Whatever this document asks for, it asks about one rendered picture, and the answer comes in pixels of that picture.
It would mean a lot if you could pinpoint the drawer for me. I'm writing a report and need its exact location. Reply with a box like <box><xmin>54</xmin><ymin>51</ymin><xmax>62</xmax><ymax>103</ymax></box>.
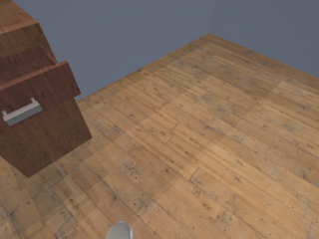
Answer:
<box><xmin>0</xmin><ymin>45</ymin><xmax>81</xmax><ymax>134</ymax></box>

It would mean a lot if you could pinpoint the cabinet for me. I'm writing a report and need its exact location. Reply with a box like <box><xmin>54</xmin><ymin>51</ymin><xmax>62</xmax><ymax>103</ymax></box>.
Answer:
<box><xmin>0</xmin><ymin>0</ymin><xmax>92</xmax><ymax>178</ymax></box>

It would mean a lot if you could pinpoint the left robot thigh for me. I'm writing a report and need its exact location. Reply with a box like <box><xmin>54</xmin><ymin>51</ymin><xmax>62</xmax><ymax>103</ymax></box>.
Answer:
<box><xmin>105</xmin><ymin>223</ymin><xmax>133</xmax><ymax>239</ymax></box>

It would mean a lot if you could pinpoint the handle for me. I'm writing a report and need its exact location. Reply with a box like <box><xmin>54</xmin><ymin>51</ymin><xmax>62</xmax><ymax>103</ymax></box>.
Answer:
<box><xmin>2</xmin><ymin>98</ymin><xmax>43</xmax><ymax>126</ymax></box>

